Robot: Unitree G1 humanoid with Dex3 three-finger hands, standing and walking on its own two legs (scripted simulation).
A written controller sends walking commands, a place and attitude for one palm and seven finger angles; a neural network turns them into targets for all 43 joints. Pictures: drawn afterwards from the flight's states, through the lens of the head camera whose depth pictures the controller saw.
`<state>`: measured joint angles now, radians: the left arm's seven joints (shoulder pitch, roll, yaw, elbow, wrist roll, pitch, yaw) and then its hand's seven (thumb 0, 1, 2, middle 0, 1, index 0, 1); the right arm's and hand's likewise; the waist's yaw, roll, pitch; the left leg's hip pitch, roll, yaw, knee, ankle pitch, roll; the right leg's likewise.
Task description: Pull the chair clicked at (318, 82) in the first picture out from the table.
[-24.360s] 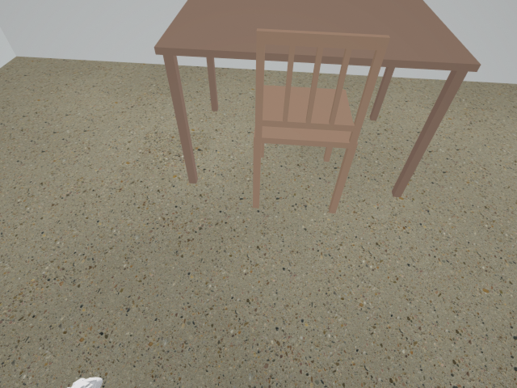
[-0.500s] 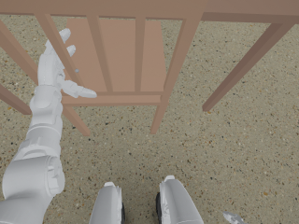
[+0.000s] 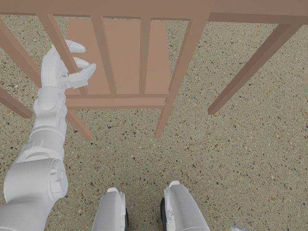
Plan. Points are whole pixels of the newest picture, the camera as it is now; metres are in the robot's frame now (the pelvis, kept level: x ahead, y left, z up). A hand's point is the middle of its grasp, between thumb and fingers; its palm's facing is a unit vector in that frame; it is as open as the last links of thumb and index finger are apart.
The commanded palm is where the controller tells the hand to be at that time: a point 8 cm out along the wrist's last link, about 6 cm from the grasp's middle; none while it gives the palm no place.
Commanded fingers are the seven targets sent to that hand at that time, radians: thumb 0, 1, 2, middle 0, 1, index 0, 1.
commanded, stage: hook a spindle and tug to test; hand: left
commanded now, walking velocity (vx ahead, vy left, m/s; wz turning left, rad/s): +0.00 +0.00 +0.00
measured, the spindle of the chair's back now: (107, 63) +0.53 +0.08 +0.04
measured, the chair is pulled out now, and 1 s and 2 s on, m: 0.00 0.04 0.21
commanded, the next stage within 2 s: step backward, pulling the chair out in 0.72 s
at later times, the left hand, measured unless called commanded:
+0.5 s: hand (81, 77) +0.49 +0.14 +0.03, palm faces -0.04 -1.00 -0.04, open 4.9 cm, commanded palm +0.45 +0.19 +0.04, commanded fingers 0.00 0.90 0.90 -0.50 -1.45 -0.50 -1.45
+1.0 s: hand (80, 86) +0.46 +0.14 +0.04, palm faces +0.07 -0.99 -0.12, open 5.0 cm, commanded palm +0.44 +0.19 +0.04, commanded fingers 0.00 0.90 0.90 -0.50 -1.45 -0.50 -1.45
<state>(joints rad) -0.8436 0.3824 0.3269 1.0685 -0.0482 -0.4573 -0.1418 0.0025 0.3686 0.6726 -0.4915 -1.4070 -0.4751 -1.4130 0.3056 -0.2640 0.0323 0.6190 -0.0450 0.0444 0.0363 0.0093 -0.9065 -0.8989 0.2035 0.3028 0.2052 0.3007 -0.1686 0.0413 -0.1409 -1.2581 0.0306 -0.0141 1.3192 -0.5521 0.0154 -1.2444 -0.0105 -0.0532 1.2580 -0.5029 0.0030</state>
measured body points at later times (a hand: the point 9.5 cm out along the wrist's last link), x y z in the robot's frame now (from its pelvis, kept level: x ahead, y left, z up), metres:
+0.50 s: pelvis +0.02 +0.00 +0.01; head +0.17 +0.01 +0.43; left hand +0.48 +0.20 +0.04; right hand +0.07 -0.26 -0.11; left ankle +0.03 +0.11 -0.61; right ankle +0.04 -0.13 -0.61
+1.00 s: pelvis +0.03 +0.00 +0.08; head +0.16 +0.00 +0.51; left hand +0.45 +0.20 +0.05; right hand +0.11 -0.24 -0.05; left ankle +0.02 +0.11 -0.61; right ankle +0.04 -0.13 -0.61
